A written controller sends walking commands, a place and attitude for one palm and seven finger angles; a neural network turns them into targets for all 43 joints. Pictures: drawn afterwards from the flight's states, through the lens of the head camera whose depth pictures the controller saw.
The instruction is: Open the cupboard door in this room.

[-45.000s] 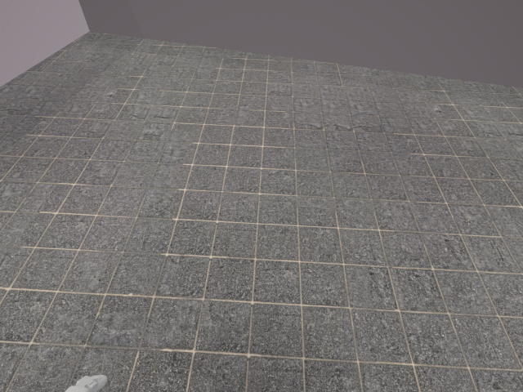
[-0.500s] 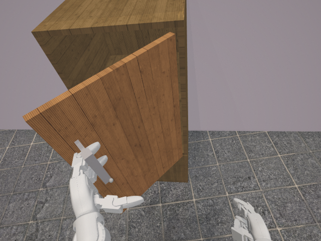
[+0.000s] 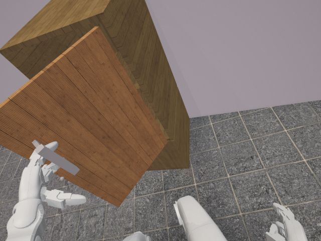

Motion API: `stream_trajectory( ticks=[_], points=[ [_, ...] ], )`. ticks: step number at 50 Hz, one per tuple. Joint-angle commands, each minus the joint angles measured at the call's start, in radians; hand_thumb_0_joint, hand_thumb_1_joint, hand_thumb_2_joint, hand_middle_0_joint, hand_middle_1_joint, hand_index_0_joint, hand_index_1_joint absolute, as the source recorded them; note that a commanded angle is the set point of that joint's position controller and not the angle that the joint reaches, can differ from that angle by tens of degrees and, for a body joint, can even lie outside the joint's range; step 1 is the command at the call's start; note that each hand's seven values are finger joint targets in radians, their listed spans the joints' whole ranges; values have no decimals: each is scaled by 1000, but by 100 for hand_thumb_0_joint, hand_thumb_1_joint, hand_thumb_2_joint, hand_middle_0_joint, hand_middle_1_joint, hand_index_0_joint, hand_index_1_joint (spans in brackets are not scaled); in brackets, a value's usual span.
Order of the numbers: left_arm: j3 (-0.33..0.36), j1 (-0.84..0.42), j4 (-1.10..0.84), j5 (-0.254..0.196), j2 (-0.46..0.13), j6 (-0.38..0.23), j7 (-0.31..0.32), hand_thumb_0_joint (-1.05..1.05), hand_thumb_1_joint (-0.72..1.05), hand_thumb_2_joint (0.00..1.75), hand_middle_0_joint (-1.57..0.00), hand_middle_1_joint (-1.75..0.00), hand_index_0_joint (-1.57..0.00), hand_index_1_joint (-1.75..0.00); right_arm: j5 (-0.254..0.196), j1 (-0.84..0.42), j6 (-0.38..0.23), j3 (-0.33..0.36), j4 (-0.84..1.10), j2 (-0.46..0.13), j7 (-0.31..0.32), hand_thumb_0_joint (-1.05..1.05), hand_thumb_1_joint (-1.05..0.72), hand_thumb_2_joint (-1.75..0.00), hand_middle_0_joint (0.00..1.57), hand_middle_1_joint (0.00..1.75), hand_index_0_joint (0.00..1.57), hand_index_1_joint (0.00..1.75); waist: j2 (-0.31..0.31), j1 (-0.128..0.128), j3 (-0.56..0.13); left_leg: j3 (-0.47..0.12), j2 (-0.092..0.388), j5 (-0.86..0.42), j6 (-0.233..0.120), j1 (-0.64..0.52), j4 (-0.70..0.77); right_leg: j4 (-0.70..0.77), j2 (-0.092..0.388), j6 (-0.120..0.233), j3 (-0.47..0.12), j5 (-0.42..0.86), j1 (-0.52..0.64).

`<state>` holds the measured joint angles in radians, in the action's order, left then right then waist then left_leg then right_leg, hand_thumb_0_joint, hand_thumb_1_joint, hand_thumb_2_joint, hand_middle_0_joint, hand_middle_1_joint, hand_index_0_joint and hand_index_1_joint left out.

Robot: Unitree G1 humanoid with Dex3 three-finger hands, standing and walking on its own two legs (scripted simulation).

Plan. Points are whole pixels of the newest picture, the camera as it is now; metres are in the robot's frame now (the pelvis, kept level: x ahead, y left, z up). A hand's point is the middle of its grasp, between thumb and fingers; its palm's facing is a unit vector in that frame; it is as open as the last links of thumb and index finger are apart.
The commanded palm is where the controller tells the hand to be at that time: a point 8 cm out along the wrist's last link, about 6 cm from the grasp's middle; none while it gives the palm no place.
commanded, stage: relax the arm and regain balance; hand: left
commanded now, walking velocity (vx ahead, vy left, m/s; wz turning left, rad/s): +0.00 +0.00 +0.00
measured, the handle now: (56, 157) +0.35 +0.24 +0.11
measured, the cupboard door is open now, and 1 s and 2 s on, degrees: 57 73 73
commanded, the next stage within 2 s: none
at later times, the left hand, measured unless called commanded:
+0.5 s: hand out of the picture -0.10 -0.10 -0.07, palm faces -0.15 -0.99 -0.06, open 16.2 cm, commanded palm none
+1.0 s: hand out of the picture -0.25 -0.13 -0.03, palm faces -0.09 -0.92 -0.37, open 16.5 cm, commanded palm none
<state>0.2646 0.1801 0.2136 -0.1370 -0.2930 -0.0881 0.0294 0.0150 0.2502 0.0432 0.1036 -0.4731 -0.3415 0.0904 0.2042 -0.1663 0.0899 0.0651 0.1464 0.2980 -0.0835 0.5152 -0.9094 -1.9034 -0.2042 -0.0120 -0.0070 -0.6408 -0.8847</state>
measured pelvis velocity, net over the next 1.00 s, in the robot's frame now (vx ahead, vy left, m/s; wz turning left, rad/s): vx -0.39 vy -0.31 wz -0.17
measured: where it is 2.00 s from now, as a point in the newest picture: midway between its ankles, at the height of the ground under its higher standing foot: outside the picture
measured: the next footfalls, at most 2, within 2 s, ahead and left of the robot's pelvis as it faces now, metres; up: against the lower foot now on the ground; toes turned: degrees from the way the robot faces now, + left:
right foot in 0.08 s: +0.17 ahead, -0.17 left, +0.00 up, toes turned +9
left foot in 0.30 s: -0.19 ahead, -0.14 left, +0.00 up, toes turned +11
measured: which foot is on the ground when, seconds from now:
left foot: down 0.00-0.06, up 0.08-0.28, down 0.30-0.72, up 0.74-1.00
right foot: up 0.00-0.06, down 0.08-0.28, up 0.30-0.60, down 0.62-1.00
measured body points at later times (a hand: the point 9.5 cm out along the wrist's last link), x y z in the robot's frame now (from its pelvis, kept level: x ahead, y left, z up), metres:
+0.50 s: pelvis -0.24 -0.19 +0.07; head -0.22 -0.21 +0.52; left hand -0.10 -0.04 -0.06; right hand -0.42 -0.42 -0.07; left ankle -0.23 -0.15 -0.65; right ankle -0.29 -0.32 -0.54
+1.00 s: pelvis -0.39 -0.31 +0.09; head -0.42 -0.38 +0.53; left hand -0.25 -0.08 -0.01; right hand -0.43 -0.52 -0.10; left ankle -0.41 -0.15 -0.62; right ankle -0.40 -0.37 -0.65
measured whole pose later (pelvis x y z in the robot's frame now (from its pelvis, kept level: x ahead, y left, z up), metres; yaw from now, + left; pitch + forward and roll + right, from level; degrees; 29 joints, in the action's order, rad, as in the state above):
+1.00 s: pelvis -0.39 -0.31 +0.09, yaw -10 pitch -1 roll +2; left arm 0.07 0.21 0.96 0.01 -0.15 -0.01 0.05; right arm 0.03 0.35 0.04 0.05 -1.02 -0.19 0.01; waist 0.13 -0.05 -0.04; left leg -0.01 0.02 0.39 0.01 0.23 -0.70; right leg -0.45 -0.05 0.10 -0.01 -0.24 -0.19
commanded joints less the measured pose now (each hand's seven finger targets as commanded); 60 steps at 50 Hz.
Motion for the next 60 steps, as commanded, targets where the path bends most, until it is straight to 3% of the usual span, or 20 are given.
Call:
stream_trajectory(
  ticks=[1, 2, 3, 5, 6, 7, 8, 10, 11, 13, 14, 15, 17, 18, 19, 20, 22, 28, 36, 60],
  points=[
    [-44, 242, 202, 147, 53, 151, -13, 0, -50, 30, -15, -30, -15, -30, 87, -354, -19, 35, 54, -183, -39, 0, -90, -90, 20, 30, 20, 30, -592, 414, -141, 21, 50, 377, 154, 610, 124, 645, 212, 244, -70, 61, 633],
    [-60, 249, 319, 171, 58, 128, -13, 0, -50, 30, -15, -30, -15, -30, 64, -285, -22, 28, 5, -84, -34, 0, -90, -90, 20, 30, 20, 30, -746, 336, -38, 15, -43, 378, 132, 535, -199, 918, 151, -201, -161, -109, 567],
    [-105, 158, 369, 171, 7, 86, -32, 0, -50, 30, -15, -30, -15, -30, 55, -236, -22, 9, -57, -43, -31, 0, -90, -90, 20, 30, 20, 30, -911, 264, 214, -24, -102, 364, 68, 530, -617, 1246, 225, -949, -360, -369, 290],
    [-130, -23, 236, 196, -89, 174, -86, 0, -50, 30, -15, -30, -15, -30, 61, 26, 36, -49, -127, 106, -28, 0, -90, -90, 20, 30, 20, 30, -908, 77, 112, -43, -324, 440, 70, 111, -1134, 1627, 315, -148, -503, -473, -285],
    [-61, -417, 222, 209, -236, 218, -87, 0, -50, 30, -15, -30, -15, -30, 66, 233, 72, 17, -158, 19, -43, 0, -90, -90, 20, 30, 20, 30, -737, -125, -95, 117, -349, 263, 88, -338, -1373, 1530, 252, 768, -274, 34, -521],
    [-89, -486, 222, 199, -147, 217, -45, 0, -50, 30, -15, -30, -15, -30, 56, 258, 115, 35, -136, 25, -53, 0, -90, -90, 20, 30, 20, 30, -743, -102, 78, 188, -314, 341, 95, -208, -1249, 1595, 265, 892, -160, -378, -468],
    [-105, -425, 199, 193, -131, 210, -15, 0, -50, 30, -15, -30, -15, -30, 66, 122, 111, 16, -114, 7, -85, 0, -90, -90, 20, 30, 20, 30, -916, -11, 119, 128, -283, 294, 91, -228, -1168, 1676, 270, 633, -307, -545, -524],
    [-98, -292, 162, 173, -60, 194, 55, 0, -50, 30, -15, -30, -15, -30, 60, 267, 137, 38, -148, -95, -103, 0, -90, -90, 20, 30, 20, 30, -881, -59, 19, 176, -412, 246, 71, -286, -1009, 1950, 184, -487, -433, -674, -198],
    [-98, -356, 169, 177, -68, 237, 65, 0, -50, 30, -15, -30, -15, -30, 41, 482, 148, 16, -212, -118, -84, 0, -90, -90, 20, 30, 20, 30, -911, -143, -18, 234, -397, 409, 22, -421, -704, 2054, 138, -757, -335, -477, -64],
    [-71, -553, 204, 171, -15, 267, 58, 0, -50, 30, -15, -30, -15, -30, 2, 755, 120, -6, -333, -121, -63, 0, -90, -90, 20, 30, 20, 30, -1082, -268, 61, -83, -95, 600, -156, -483, 82, 1500, 194, -186, -88, 6, 106],
    [-117, -524, 251, 127, 101, 244, 67, 0, -50, 30, -15, -30, -15, -30, 9, 631, 92, -24, -341, -57, -43, 0, -90, -90, 20, 30, 20, 30, -783, -205, 79, -355, 73, 394, -160, -314, 404, 764, 162, 451, -132, 119, 139],
    [-158, -351, 280, 126, 202, 219, 63, 0, -50, 30, -15, -30, -15, -30, 33, 371, 60, -40, -321, -24, -26, 0, -90, -90, 20, 30, 20, 30, -374, -33, 161, -537, 79, 190, -84, -242, 645, 116, 69, 617, -181, 127, -137],
    [-223, 143, 397, 142, 169, 201, 31, 0, -50, 30, -15, -30, -15, -30, 57, -32, 32, -127, -262, 27, -17, 0, -90, -90, 20, 30, 20, 30, 398, 303, 53, -84, -7, -175, 97, -117, 635, -292, 26, 128, -138, 246, 20],
    [-213, 194, 424, 161, 55, 215, 15, 0, -50, 30, -15, -30, -15, -30, 83, -220, 25, -94, -194, 40, -31, 0, -90, -90, 20, 30, 20, 30, 615, 394, 64, -64, -51, -703, 241, 42, 669, -342, 16, -409, -38, 294, 156],
    [-198, 21, 462, 155, -66, 203, -5, 0, -50, 30, -15, -30, -15, -30, 35, -124, 6, -132, -177, 87, -22, 0, -90, -90, 20, 30, 20, 30, 403, 231, 376, -232, 44, -337, 237, 306, 666, -195, 183, -353, -196, 336, 136],
    [-186, 66, 517, 152, -84, 197, -15, 0, -50, 30, -15, -30, -15, -30, 45, -20, -1, -150, -252, 126, -31, 0, -90, -90, 20, 30, 20, 30, -97, 277, 380, -201, 72, 128, 123, 266, 613, 60, 216, -88, -183, 419, 182],
    [-171, -7, 534, 163, 23, 176, -25, 0, -50, 30, -15, -30, -15, -30, 40, 206, -38, -75, -351, -29, -19, 0, -90, -90, 20, 30, 20, 30, -721, 132, 22, -231, 63, 241, -40, -125, 593, 594, 218, 170, -47, 376, 342],
    [-234, 57, 579, 123, 96, 139, -17, 0, -50, 30, -15, -30, -15, -30, 28, 410, -26, -74, -506, 32, -46, 0, -90, -90, 20, 30, 20, 30, 307, 43, -115, -87, 36, 215, 37, -555, 684, 1479, 215, 87, 77, 163, 512],
    [-220, 103, 756, 153, 28, 107, 17, 0, -50, 30, -15, -30, -15, -30, 25, 302, 5, -52, -500, 79, -69, 0, -90, -90, 20, 30, 20, 30, -382, 121, 11, 53, -47, 22, 118, -323, 355, 1720, 385, 186, -131, 137, 550],
    [-167, 116, 794, 161, 49, 73, 38, 0, -50, 30, -15, -30, -15, -30, 11, 161, -29, -62, -611, 136, -47, 0, -90, -90, 20, 30, 20, 30, -189, 161, -74, -56, -118, -62, 81, -395, 516, 1665, 316, 34, -230, 486, 745]
  ],
)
